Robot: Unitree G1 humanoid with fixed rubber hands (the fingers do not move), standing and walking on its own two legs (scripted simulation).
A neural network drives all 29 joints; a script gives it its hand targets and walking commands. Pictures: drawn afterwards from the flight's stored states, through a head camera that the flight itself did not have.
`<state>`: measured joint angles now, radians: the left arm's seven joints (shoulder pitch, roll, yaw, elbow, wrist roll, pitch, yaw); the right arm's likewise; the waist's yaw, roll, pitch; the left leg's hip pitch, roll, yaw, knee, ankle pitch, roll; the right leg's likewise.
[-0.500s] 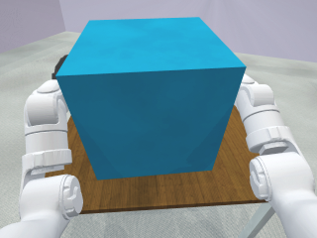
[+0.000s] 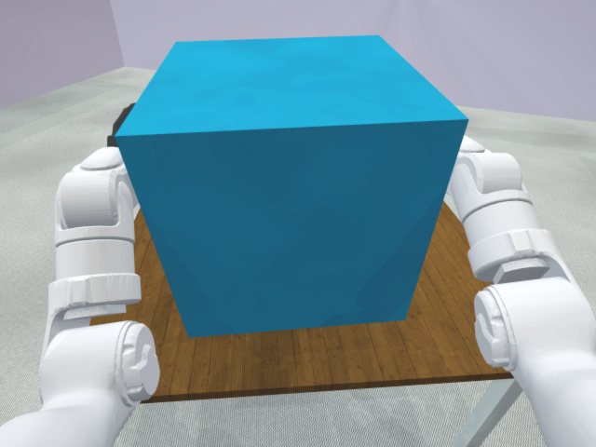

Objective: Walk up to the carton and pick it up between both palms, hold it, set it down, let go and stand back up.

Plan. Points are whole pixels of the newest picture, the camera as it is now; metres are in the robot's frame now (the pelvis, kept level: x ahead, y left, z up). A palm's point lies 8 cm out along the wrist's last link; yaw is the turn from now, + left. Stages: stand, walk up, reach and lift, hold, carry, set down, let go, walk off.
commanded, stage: hold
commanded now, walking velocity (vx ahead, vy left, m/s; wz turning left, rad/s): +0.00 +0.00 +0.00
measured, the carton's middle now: (288, 178) +0.41 +0.00 +0.23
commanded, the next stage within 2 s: none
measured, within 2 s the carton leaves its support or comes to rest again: neither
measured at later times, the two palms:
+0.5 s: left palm (120, 162) +0.37 +0.21 +0.27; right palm (431, 147) +0.38 -0.18 +0.29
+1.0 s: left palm (118, 156) +0.37 +0.21 +0.28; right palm (432, 142) +0.38 -0.18 +0.30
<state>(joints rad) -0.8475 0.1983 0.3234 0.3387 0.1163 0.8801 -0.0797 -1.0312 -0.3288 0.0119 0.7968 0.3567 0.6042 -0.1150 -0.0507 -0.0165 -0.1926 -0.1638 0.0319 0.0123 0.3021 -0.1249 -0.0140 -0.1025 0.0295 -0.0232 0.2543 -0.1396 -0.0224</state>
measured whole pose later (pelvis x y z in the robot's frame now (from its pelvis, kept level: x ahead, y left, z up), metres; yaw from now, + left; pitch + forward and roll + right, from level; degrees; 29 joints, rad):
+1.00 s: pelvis +0.01 +0.00 +0.00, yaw +1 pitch -1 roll -1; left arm -0.83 0.22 0.32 0.27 0.12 0.90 -0.10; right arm -1.01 -0.32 0.03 0.73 0.38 0.63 -0.14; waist -0.06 -0.03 -0.19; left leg -0.14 0.03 0.00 0.30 -0.14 -0.02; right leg -0.07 0.03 -0.04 0.24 -0.15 -0.03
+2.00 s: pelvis +0.01 +0.00 +0.00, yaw +0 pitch -2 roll -1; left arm -0.81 0.20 0.32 0.25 0.14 0.90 -0.10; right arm -0.99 -0.33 0.03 0.72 0.38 0.64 -0.13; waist -0.08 -0.03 -0.19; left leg -0.14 0.03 0.00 0.31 -0.14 -0.02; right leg -0.06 0.03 -0.03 0.24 -0.14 -0.02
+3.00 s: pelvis +0.00 +0.00 +0.00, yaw +1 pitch -1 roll -1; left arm -0.89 0.24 0.32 0.37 0.12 0.86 -0.10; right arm -1.04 -0.31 0.01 0.79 0.35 0.62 -0.13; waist -0.05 -0.02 -0.19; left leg -0.16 0.03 0.00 0.31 -0.13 -0.01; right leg -0.09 0.03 -0.03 0.24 -0.14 -0.02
